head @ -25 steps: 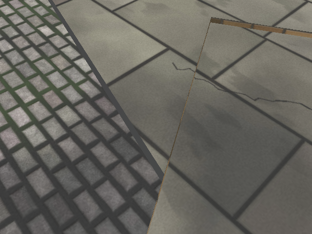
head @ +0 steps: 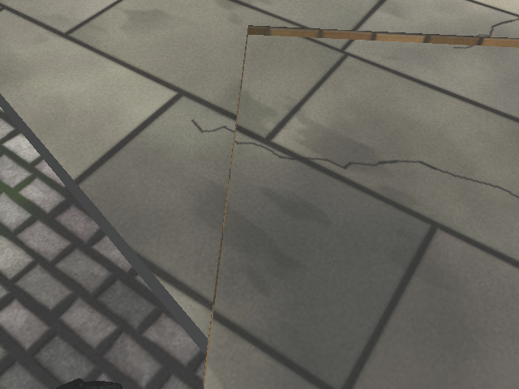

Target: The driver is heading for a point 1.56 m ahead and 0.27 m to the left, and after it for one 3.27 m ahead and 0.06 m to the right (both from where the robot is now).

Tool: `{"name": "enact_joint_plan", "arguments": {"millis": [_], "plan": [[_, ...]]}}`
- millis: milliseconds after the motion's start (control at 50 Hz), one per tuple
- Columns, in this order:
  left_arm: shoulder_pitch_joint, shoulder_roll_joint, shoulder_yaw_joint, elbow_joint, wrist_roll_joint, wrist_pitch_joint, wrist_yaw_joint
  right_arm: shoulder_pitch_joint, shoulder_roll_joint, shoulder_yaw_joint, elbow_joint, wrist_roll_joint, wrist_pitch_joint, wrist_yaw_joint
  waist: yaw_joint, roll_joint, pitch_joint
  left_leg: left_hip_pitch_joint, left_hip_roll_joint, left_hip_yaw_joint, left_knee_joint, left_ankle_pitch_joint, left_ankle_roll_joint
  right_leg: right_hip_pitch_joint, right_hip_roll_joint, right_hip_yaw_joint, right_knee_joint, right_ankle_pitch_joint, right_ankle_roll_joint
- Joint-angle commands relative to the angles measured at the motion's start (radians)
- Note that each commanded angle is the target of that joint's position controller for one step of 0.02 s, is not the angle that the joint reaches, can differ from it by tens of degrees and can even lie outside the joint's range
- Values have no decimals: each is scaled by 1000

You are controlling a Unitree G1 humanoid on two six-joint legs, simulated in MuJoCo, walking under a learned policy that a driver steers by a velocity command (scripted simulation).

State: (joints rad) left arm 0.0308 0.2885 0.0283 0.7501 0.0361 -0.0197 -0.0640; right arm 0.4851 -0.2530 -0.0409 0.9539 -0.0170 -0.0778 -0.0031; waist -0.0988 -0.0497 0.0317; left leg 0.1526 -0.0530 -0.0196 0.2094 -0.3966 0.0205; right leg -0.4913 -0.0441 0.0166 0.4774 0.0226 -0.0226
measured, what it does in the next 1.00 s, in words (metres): goes down: right foot 0.05 m lower, then left foot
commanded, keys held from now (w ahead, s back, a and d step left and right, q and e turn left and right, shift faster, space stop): w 0.98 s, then w+q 0.02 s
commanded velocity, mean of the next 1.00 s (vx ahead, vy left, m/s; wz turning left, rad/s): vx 0.49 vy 0.00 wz -0.02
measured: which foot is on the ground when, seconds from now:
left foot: down 0.00-0.08, up 0.10-0.56, down 0.58-1.00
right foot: up 0.00-0.06, down 0.08-0.58, up 0.60-1.00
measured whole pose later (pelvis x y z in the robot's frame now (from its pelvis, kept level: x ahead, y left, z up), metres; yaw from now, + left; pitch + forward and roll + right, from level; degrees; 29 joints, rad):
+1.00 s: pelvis +0.56 -0.09 -0.03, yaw +0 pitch +0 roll +1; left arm 0.04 0.22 0.02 0.89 0.02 -0.02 -0.03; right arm 0.46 -0.19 -0.02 1.07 -0.01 -0.09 0.00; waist -0.07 -0.03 0.06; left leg 0.07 -0.08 0.05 0.20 -0.28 0.08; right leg -0.60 -0.08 -0.04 0.66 -0.02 -0.02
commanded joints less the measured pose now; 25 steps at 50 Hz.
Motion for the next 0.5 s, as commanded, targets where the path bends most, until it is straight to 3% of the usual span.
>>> {"name": "enact_joint_plan", "arguments": {"millis": [20, 40, 60, 80, 100, 120, 140, 160, 180, 220, 260, 300, 380, 440, 500], "plan": [[-27, 87, 21, -43, 3, -23, 23, 1, -188, -39, -17, -5, 4, -13, 58, 123, 69, -66, 262, -101, 131, 792, 115, 99, 28, -22, -71, -50, -54], [67, 104, 30, -5, 8, -30, 36, 1, -195, -40, -12, -5, 11, -13, 96, 109, -2, -50, 243, -84, 270, 895, 104, 210, 54, -44, -87, -73, -73], [219, 123, 39, 49, 19, -41, 49, -5, -194, -38, -9, 1, 16, -12, 162, 84, -90, -124, 200, -45, 462, 851, 88, 417, 47, -58, -118, -32, -91], [375, 172, 51, 85, 36, -50, 58, -1, -148, -25, -23, -2, 16, -8, 213, 36, -196, -352, 154, -29, 721, 526, 85, 693, -89, 59, -28, -108, -102], [449, 243, 58, 96, 48, -50, 58, 105, -11, -1, -23, -16, 15, -9, 146, -217, -288, -635, 53, 5, 1087, -297, 68, 926, -346, 323, 146, 274, -119], [515, 265, 78, 112, -6, -34, 56, 142, -104, -21, -21, 34, 10, -17, 204, -233, -413, -786, -43, -60, 1221, -224, 60, 985, -400, 626, -49, 107, -237], [404, 196, 64, 103, -16, -33, 56, -12, -156, -31, -33, 22, 13, -20, 177, -67, -194, -884, 50, -51, 1195, -82, 65, 836, -321, 475, -131, -9, -197], [296, 128, 44, 84, -14, -40, 55, -96, -146, -27, -47, 15, 9, -9, 154, -33, -77, -836, 83, -31, 1129, 31, 60, 661, -265, 359, -161, 96, -166], [264, 97, 32, 90, -4, -45, 55, -109, -121, -22, -38, 6, 16, -1, 117, -12, -44, -774, 107, -30, 1087, 76, 51, 560, -226, 279, -169, 272, -148], [282, 56, 17, 118, -17, -62, 57, -96, -75, -14, -24, -17, 45, 20, 78, -45, -40, -690, 131, -17, 1030, 112, 40, 462, -173, 180, -195, 388, -126], [319, 58, 15, 154, -33, -81, 56, -132, -58, -12, -33, -18, 53, 35, 61, -50, -14, -711, 123, 14, 950, 159, 26, 436, -129, 119, -230, 440, -113], [361, 57, 11, 183, -31, -83, 58, -211, -50, -7, -57, -23, 56, 41, 70, -46, 8, -750, 116, 53, 908, 205, 13, 431, -111, 87, -260, 481, -120], [417, 27, -7, 225, -28, -75, 62, -390, -34, 14, -110, -12, 43, 43, 97, 0, 67, -780, 108, 102, 712, 333, 16, 426, -81, 38, -291, 528, -103], [475, 35, -13, 264, -27, -72, 75, -498, -17, 34, -142, -3, 37, 38, 128, 2, 88, -721, 72, 137, 509, 399, 37, 470, -93, 30, -308, 595, -91], [476, 63, -12, 285, -19, -68, 88, -469, -53, 28, -135, 1, 35, 22, 96, -15, 47, -609, 8, 152, 429, 325, 82, 567, -120, 23, -215, 863, -78]]}}
Keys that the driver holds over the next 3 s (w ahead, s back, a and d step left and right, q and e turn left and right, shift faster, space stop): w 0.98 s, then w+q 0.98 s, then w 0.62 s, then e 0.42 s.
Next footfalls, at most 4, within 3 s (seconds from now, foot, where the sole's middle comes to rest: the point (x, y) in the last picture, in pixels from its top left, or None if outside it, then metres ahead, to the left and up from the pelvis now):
0.08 right None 0.18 -0.11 -0.81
0.58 left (254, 377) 0.50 -0.02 -0.81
1.10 right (308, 268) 0.80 -0.21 -0.81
1.64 left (216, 198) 1.05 0.05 -0.76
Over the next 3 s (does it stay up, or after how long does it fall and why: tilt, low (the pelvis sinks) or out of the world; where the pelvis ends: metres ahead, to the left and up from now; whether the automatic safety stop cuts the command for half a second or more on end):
stays up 1.44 0.26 0.02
